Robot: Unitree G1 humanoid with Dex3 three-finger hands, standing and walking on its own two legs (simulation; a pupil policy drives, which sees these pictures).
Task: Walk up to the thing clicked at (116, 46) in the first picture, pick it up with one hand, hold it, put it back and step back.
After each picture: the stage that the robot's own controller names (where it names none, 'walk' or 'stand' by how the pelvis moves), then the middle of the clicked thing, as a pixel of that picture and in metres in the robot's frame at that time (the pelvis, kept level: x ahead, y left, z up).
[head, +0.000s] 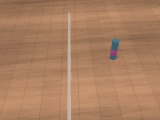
stand; (114, 49) +1.25 -0.26 -0.66
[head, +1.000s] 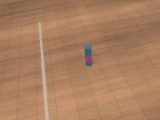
walk; (88, 55) +1.14 +0.09 -0.63
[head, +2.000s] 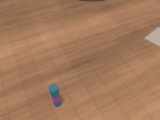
walk; (55, 96) +0.65 +0.30 -0.63
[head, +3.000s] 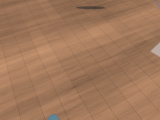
stand; out of the picture +0.43 +0.24 -0.63
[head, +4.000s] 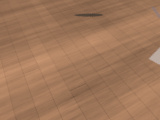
stand; out of the picture +0.37 +0.24 -0.66
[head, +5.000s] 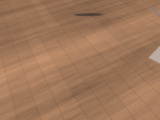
stand; out of the picture +0.39 +0.24 -0.66
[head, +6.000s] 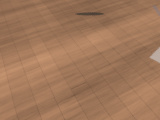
stand; out of the picture +0.39 +0.24 -0.66
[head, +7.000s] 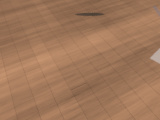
stand; out of the picture +0.38 +0.24 -0.66
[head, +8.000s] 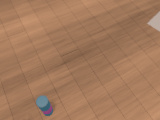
go down; (45, 106) +0.41 +0.24 -0.56
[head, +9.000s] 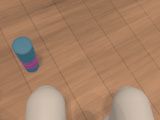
go down; (28, 57) +0.47 +0.27 -0.25
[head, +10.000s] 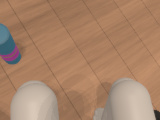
close in; (6, 47) +0.45 +0.28 -0.21
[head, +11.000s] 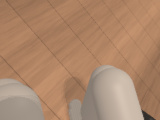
close; out of the picture +0.44 +0.31 -0.15
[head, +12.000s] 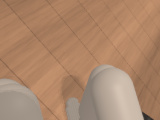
lift; out of the picture +0.42 +0.32 -0.15
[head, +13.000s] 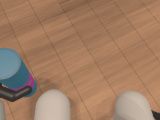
lift; (18, 78) +0.33 +0.24 -0.02
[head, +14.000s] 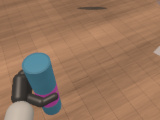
hold; (45, 88) +0.32 +0.15 +0.07
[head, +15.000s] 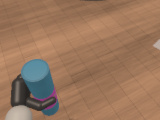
hold; (44, 91) +0.32 +0.16 +0.03
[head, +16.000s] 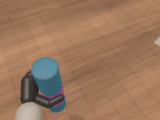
crouch; (52, 89) +0.33 +0.14 +0.02
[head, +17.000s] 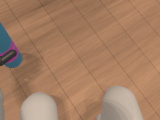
crouch; (1, 46) +0.46 +0.25 -0.05
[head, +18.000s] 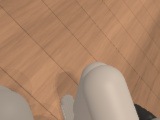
lower; out of the picture +0.44 +0.32 -0.16
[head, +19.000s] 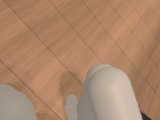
lower; out of the picture +0.44 +0.32 -0.16
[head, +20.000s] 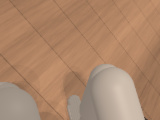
lower; out of the picture +0.43 +0.31 -0.16
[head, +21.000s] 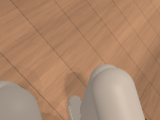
lower; out of the picture +0.42 +0.31 -0.16
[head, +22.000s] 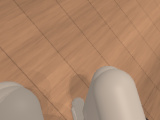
draw back; out of the picture +0.42 +0.29 -0.15
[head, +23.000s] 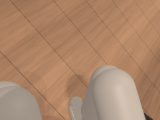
rise; out of the picture +0.42 +0.29 -0.16
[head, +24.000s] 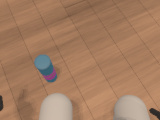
walk; (47, 70) +0.46 +0.23 -0.34
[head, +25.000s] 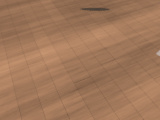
stand; out of the picture +0.39 +0.20 -0.59
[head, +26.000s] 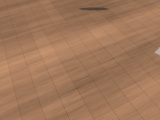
stand; out of the picture +0.40 +0.21 -0.60
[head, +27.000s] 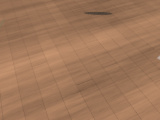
stand; out of the picture +0.40 +0.20 -0.63
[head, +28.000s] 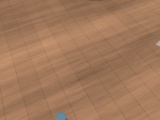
walk; out of the picture +0.41 +0.20 -0.64
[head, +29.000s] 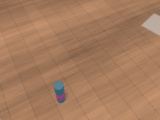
walk; (60, 92) +0.59 +0.19 -0.64
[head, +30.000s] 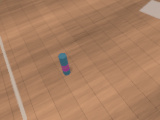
walk; (64, 64) +0.91 +0.30 -0.63
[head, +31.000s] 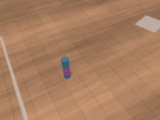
stand; (66, 68) +1.00 +0.23 -0.64
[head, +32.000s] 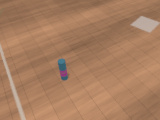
stand; (63, 70) +1.01 +0.26 -0.66
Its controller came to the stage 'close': yes
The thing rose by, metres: 0.68
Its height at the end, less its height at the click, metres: +0.00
